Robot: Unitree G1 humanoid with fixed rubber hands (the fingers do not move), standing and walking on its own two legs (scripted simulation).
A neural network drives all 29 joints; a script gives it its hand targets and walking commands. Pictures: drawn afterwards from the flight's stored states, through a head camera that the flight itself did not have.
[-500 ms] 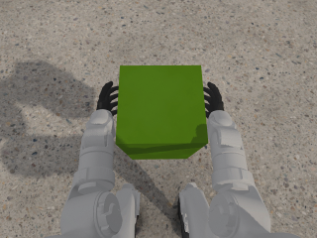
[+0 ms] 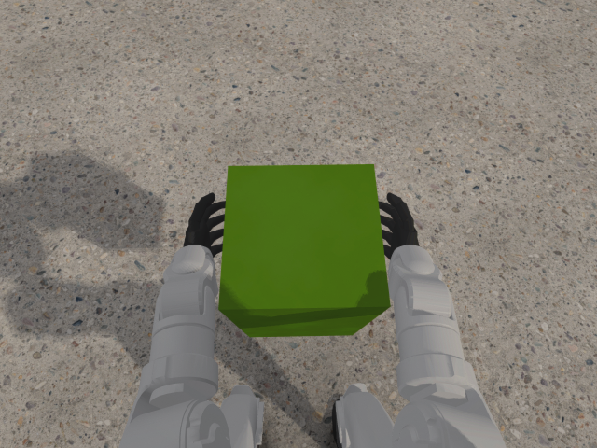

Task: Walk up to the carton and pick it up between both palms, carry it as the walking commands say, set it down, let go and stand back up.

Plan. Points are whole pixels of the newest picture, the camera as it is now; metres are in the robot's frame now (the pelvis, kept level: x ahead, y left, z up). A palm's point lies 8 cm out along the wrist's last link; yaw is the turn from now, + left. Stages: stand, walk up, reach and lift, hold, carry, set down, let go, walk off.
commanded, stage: reach and lift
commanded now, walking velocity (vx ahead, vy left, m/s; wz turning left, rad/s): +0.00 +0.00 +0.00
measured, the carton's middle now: (301, 265) +0.37 +0.00 -0.10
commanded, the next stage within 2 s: none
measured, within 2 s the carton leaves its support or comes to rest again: neither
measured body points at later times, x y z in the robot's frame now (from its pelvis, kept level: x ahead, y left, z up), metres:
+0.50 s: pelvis +0.01 +0.00 +0.05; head +0.10 +0.01 +0.49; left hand +0.37 +0.14 +0.03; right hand +0.37 -0.14 +0.03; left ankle +0.05 +0.14 -0.67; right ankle +0.05 -0.14 -0.67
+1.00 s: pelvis +0.03 +0.00 +0.08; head +0.03 +0.00 +0.53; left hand +0.35 +0.14 +0.10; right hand +0.35 -0.14 +0.11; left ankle +0.05 +0.14 -0.67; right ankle +0.05 -0.14 -0.67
